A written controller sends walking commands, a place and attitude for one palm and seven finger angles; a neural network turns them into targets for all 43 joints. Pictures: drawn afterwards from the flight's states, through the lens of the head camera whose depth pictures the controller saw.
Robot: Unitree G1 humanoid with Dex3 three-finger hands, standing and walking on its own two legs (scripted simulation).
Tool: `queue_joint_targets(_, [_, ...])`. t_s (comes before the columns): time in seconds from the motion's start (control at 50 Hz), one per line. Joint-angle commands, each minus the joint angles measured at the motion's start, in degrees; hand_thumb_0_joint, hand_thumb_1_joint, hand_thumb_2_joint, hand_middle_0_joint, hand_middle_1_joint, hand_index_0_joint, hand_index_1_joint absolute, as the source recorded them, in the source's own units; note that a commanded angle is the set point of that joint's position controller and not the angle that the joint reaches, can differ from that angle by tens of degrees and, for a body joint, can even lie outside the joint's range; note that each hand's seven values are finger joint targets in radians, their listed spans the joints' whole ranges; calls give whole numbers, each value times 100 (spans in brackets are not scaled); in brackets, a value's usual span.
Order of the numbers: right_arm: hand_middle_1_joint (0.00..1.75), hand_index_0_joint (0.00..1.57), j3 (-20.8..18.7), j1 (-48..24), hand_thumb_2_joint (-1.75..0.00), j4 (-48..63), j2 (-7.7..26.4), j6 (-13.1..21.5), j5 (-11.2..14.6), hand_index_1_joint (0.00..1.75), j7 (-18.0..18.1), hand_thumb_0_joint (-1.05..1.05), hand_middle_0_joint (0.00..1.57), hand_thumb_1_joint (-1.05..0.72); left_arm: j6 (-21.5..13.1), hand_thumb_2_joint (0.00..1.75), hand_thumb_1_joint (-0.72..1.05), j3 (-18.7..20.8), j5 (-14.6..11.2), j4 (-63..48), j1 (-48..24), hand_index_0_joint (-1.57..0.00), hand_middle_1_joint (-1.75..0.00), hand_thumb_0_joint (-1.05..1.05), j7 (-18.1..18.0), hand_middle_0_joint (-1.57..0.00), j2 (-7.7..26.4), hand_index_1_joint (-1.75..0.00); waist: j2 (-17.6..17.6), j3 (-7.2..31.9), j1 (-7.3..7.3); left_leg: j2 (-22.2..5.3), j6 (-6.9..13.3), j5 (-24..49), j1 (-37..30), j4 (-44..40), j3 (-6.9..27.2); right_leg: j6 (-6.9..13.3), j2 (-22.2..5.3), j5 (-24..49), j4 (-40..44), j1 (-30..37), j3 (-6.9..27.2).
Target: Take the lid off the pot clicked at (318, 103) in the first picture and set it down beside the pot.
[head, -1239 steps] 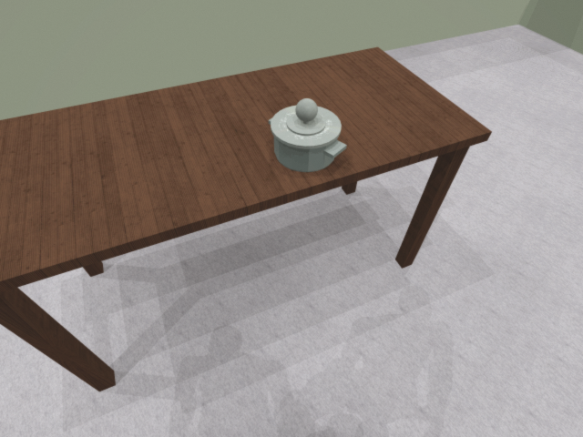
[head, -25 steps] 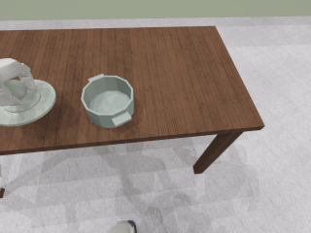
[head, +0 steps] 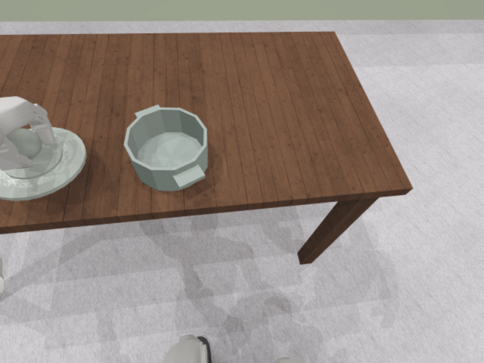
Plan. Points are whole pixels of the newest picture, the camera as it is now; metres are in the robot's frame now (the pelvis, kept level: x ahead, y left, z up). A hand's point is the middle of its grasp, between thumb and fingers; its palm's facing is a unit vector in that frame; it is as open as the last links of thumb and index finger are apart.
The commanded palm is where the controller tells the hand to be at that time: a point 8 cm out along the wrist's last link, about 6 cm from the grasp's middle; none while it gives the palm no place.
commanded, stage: lower the lid onto the table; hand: left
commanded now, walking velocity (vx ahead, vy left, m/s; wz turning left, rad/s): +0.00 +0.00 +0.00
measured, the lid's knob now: (23, 143) +0.47 +0.35 +0.05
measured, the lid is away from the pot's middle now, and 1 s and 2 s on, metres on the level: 0.23 0.24 0.24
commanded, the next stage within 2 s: open the fingers wide in 0.68 s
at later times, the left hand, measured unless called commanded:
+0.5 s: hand (25, 161) +0.45 +0.35 +0.03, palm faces -0.49 -0.10 -0.87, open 7.5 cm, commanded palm +0.51 +0.35 +0.09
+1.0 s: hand (28, 173) +0.44 +0.35 +0.00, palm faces -0.45 -0.12 -0.89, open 7.2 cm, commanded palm +0.47 +0.34 +0.07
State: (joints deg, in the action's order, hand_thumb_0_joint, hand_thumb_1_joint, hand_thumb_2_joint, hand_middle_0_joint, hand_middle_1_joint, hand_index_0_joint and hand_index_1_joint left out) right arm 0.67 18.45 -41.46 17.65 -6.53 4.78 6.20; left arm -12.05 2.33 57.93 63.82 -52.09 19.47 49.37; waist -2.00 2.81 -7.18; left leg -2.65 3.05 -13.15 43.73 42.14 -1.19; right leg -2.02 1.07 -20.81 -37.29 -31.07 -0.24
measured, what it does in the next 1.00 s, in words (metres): stands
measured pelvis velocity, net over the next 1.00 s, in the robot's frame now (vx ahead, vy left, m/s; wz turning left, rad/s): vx -0.01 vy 0.02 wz -0.02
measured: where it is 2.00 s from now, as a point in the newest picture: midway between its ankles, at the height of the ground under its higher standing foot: outside the picture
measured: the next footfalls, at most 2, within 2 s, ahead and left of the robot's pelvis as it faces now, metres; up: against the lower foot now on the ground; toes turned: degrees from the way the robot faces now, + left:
none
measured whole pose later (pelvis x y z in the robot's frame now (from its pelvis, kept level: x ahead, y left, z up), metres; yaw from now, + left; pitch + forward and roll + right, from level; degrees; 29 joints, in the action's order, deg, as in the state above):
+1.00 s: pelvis -0.01 +0.02 -0.02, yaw -1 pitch +18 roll -6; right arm 0.8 18.9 -39.6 16.0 -9.5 3.6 4.1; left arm -9.7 4.4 59.6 62.7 -48.7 12.9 47.2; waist -2.1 4.3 -7.8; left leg -2.8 4.5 -15.7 53.2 50.1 -1.4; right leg -1.2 1.3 -23.4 -45.0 -40.3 0.2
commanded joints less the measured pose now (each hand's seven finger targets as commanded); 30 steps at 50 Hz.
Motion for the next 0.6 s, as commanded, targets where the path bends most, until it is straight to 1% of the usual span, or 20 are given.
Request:
queue_joint_targets(0.0, [30,20,-370,715,-90,262,1184,85,-28,30,145,0,20,-90,-84,87,75,648,-104,-1501,-2937,-81,-105,0,-395,-81,2365,-105,-1158,2803,16,70,165,1294,-3716,-194,274,447,329,1031,505,-1016,-384])
queue_joint_targets(0.02, [30,20,-397,766,-90,225,1177,76,-47,30,136,0,20,-90,-65,87,75,591,-71,-1441,-2893,-81,-105,0,-420,-81,2278,-105,-1282,2796,-17,65,147,1331,-3851,-155,295,443,345,964,487,-1158,-400])
queue_joint_targets(0.06, [30,20,-399,775,-90,197,1193,65,-41,30,118,0,20,-90,-13,87,75,525,-92,-1289,-2843,-81,-105,0,-459,-81,2171,-105,-1103,2584,-55,38,139,1099,-3710,-166,326,429,346,812,495,-1292,-410])
queue_joint_targets(0.1, [30,20,-376,778,-90,237,1175,84,-50,30,129,0,20,-90,-65,87,75,671,-91,-1346,-2801,-81,-105,0,-475,-81,2305,-105,-1106,2740,2,55,160,1248,-3687,-124,298,443,353,951,452,-1187,-408])
queue_joint_targets(0.14, [30,20,-374,809,-90,210,1200,51,-42,30,121,0,20,-90,-10,87,75,560,-65,-1099,-2763,-81,-105,0,-492,-81,2239,-105,-964,2591,-72,56,150,993,-3481,-104,312,416,361,787,418,-1305,-404])
queue_joint_targets(0.18, [30,20,-385,828,-90,211,1196,44,-36,30,111,0,20,-90,18,87,75,492,-22,-1108,-2821,-81,-105,0,-529,-81,2180,-105,-1050,2547,-66,56,137,836,-3435,-103,334,436,365,660,390,-1403,-409])
queue_joint_targets(0.2, [30,20,-372,802,-90,224,1170,78,-53,30,119,0,20,-90,-49,87,75,467,-34,-1352,-2920,-81,-105,0,-502,-81,2109,-105,-1270,2697,-34,28,141,1058,-3632,-86,320,452,364,773,365,-1437,-414])
queue_joint_targets(0.22, [30,20,-376,865,-90,200,1192,57,-65,30,121,0,20,-90,-47,87,75,614,6,-1185,-2795,-81,-105,0,-529,-81,2303,-105,-1216,2694,-38,34,128,1086,-3652,-41,366,452,380,726,335,-1474,-420])
queue_joint_targets(0.24, [30,20,-370,857,-90,207,1190,51,-56,30,121,0,20,-90,-25,87,75,498,-5,-1119,-2806,-81,-105,0,-528,-81,2187,-105,-1150,2629,-88,37,129,990,-3537,-23,356,439,383,691,325,-1522,-411])
queue_joint_targets(0.26, [30,20,-365,865,-90,216,1199,42,-53,30,123,0,20,-90,-28,87,75,595,-3,-1070,-2786,-81,-105,0,-547,-81,2297,-105,-1111,2614,-62,35,120,896,-3438,-28,381,441,382,645,304,-1516,-412])
queue_joint_targets(0.28, [30,20,-359,862,-90,219,1188,63,-42,30,112,0,20,-90,15,87,75,418,-37,-978,-2794,-81,-105,0,-549,-81,2097,-105,-1043,2508,-129,29,133,770,-3370,-27,356,429,385,588,301,-1574,-407])
queue_joint_targets(0.32, [30,20,-342,914,-90,211,1211,70,-60,30,146,0,20,-90,-49,87,75,509,-16,-1063,-2853,-81,-105,0,-540,-81,2251,-105,-1105,2700,-111,19,125,911,-3462,7,385,431,396,620,229,-1596,-402])
queue_joint_targets(0.38, [30,20,-314,885,-90,236,1213,93,-18,30,161,0,20,-90,-30,87,75,462,-11,-948,-2880,-81,-105,0,-582,-81,2281,-105,-1009,2511,-143,7,135,438,-3129,15,389,417,385,421,198,-1675,-385])
queue_joint_targets(0.4, [30,20,-291,879,-90,254,1206,123,-39,30,186,0,20,-90,-106,87,75,522,-14,-1167,-2979,-81,-105,0,-575,-81,2319,-105,-1212,2699,-88,-22,123,699,-3330,29,418,444,380,536,126,-1702,-412])
queue_joint_targets(0.42, [30,20,-320,930,-90,227,1212,112,-55,30,192,0,20,-90,-108,87,75,511,25,-1192,-3012,-81,-105,0,-604,-81,2335,-105,-1369,2836,-126,-22,100,759,-3483,66,436,439,398,519,105,-1797,-393])
queue_joint_targets(0.48, [30,20,-329,959,-90,218,1194,124,-69,30,184,0,20,-90,-68,87,75,564,21,-1169,-2967,-81,-105,0,-685,-81,2331,-105,-1267,2921,-136,-37,103,775,-3429,148,462,432,400,568,69,-1809,-401])
queue_joint_targets(0.5, [30,20,-303,942,-90,246,1177,144,-76,30,205,0,20,-90,-129,87,75,612,-19,-1339,-3009,-81,-105,0,-671,-81,2330,-105,-1336,3041,-94,-56,107,1079,-3531,175,463,439,400,691,9,-1795,-423])
queue_joint_targets(0.52, [30,20,-312,981,-90,228,1191,116,-89,30,198,0,20,-90,-90,87,75,623,52,-1080,-2895,-81,-105,0,-708,-81,2385,-105,-1350,2958,-139,-35,88,1003,-3478,201,473,429,425,599,1,-1913,-415])
queue_joint_targets(0.54, [30,20,-293,956,-90,227,1189,109,-71,30,175,0,20,-90,-20,87,75,484,42,-906,-2845,-81,-105,0,-710,-81,2230,-105,-1237,2715,-166,-36,88,773,-3292,196,473,427,423,496,0,-2001,-423])
queue_joint_targets(0.58, [30,20,-266,942,-90,270,1207,86,-55,30,162,0,20,-90,49,87,75,497,72,-749,-2812,-81,-105,0,-750,-81,2328,-105,-1046,2574,-168,-12,107,442,-2958,209,443,419,416,374,-22,-1961,-396])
